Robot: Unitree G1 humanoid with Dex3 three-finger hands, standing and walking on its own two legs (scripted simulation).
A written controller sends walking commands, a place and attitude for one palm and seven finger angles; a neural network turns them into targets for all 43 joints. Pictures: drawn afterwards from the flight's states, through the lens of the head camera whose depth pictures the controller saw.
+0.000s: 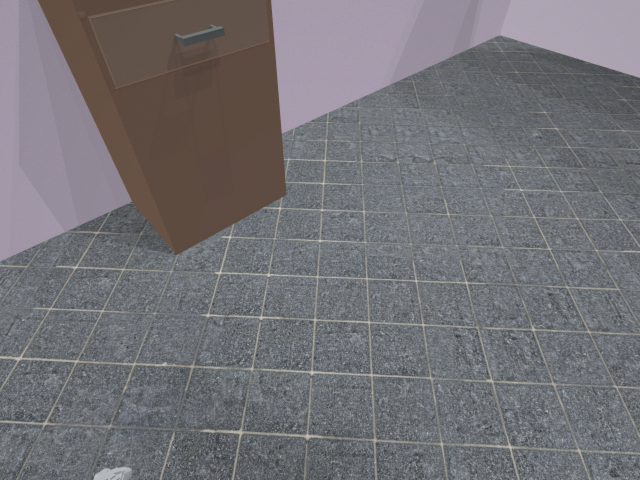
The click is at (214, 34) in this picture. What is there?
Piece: drawer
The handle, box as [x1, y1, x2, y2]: [174, 25, 224, 45]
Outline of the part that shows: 223,28 220,26 216,27 213,25 209,25 210,28 203,31 184,36 180,36 178,34 174,35 181,41 183,45 188,45 224,35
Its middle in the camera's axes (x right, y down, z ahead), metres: -0.37 -0.62 +1.16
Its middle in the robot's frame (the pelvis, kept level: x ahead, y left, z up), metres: +1.27 +0.43 +0.05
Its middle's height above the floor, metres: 0.82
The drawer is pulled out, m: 0.00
